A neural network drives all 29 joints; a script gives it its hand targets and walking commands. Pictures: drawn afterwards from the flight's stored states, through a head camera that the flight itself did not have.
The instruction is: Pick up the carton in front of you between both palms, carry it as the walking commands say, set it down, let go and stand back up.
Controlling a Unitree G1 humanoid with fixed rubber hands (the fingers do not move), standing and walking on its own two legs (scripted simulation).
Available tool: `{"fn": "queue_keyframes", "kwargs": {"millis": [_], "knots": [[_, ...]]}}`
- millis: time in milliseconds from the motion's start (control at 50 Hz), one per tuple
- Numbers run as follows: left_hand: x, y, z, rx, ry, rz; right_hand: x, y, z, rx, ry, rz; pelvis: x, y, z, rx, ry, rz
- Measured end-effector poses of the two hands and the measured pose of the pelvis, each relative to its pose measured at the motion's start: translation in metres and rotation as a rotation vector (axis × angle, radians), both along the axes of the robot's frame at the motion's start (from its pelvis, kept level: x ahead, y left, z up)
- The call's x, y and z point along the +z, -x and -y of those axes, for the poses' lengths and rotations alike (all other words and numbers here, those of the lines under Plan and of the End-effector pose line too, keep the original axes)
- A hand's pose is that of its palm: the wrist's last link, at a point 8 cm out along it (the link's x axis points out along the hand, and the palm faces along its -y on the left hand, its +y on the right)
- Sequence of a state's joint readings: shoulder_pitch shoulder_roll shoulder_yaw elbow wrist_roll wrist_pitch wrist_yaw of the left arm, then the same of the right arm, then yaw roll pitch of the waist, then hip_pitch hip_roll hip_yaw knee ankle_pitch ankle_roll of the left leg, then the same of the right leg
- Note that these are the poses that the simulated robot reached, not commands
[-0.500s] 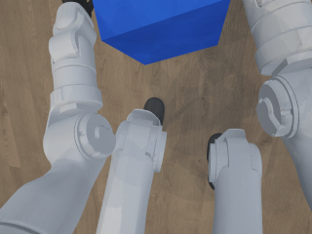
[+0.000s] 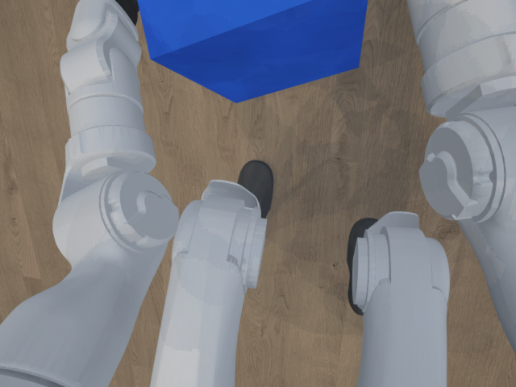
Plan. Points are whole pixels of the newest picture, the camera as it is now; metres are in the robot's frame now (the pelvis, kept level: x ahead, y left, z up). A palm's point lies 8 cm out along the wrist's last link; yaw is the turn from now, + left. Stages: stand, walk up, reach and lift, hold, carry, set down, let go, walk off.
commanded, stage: set down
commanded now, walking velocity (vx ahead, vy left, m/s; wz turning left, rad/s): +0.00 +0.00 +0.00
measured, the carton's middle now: out of the picture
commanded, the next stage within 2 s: let go in 1.72 s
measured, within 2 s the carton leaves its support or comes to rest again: rests again in 0.48 s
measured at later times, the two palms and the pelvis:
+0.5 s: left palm (131, 12) +0.50 +0.27 -0.19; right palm out of the picture +0.60 -0.03 -0.21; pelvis +0.00 +0.01 -0.01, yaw +0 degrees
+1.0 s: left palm out of the picture +0.50 +0.30 -0.11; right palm out of the picture +0.63 -0.05 -0.09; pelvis -0.02 +0.02 +0.02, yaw -1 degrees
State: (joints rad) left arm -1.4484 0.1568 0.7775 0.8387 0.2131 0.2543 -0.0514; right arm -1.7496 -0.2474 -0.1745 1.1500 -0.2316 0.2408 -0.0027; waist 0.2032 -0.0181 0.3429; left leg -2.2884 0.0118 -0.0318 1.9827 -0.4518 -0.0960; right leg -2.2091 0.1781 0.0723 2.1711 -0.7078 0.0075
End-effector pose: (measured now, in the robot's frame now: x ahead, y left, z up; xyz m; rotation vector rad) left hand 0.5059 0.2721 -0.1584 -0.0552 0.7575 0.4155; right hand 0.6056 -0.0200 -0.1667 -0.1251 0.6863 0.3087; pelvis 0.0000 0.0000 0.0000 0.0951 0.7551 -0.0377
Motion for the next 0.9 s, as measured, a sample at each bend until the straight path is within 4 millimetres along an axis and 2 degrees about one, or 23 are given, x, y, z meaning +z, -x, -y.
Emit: {"fn": "queue_keyframes", "kwargs": {"millis": [380, 440, 500, 560, 620, 680, 760, 820, 900], "knots": [[-0.014, -0.007, -0.003, -0.012, -0.013, -0.020, -0.013, -0.002, 0.003, 0.034, -0.020, 0.024, -0.008, -0.005, -0.003, 0.003, -0.005, 0.015], [-0.022, -0.002, -0.002, -0.010, -0.009, -0.038, -0.022, 0.001, 0.005, 0.044, -0.001, 0.017, -0.009, -0.005, -0.004, 0.000, -0.005, 0.026], [-0.035, 0.006, 0.000, -0.007, -0.013, -0.070, -0.040, 0.009, 0.012, 0.040, 0.037, -0.001, -0.009, -0.003, -0.006, -0.007, -0.003, 0.035], [-0.041, 0.013, -0.011, 0.027, -0.043, -0.070, -0.057, 0.013, 0.027, 0.005, 0.071, -0.010, -0.009, -0.001, -0.009, -0.018, -0.005, 0.037], [-0.044, 0.016, -0.024, 0.055, -0.051, -0.049, -0.062, 0.012, 0.040, -0.018, 0.093, 0.007, -0.011, 0.003, -0.013, -0.025, -0.006, 0.040], [-0.044, 0.013, -0.029, 0.060, -0.041, -0.019, -0.051, 0.004, 0.047, -0.030, 0.105, 0.042, -0.014, 0.007, -0.018, -0.026, 0.003, 0.054], [-0.034, 0.002, -0.024, 0.052, -0.020, 0.028, -0.024, -0.010, 0.049, -0.045, 0.111, 0.082, -0.016, 0.014, -0.024, -0.025, 0.017, 0.084], [-0.018, -0.004, -0.019, 0.051, -0.002, 0.065, 0.001, -0.018, 0.046, -0.051, 0.119, 0.097, -0.012, 0.017, -0.026, -0.017, 0.025, 0.100], [0.012, -0.005, -0.018, 0.060, 0.010, 0.105, 0.037, -0.026, 0.038, -0.050, 0.126, 0.100, 0.000, 0.020, -0.027, -0.003, 0.036, 0.106]]}}
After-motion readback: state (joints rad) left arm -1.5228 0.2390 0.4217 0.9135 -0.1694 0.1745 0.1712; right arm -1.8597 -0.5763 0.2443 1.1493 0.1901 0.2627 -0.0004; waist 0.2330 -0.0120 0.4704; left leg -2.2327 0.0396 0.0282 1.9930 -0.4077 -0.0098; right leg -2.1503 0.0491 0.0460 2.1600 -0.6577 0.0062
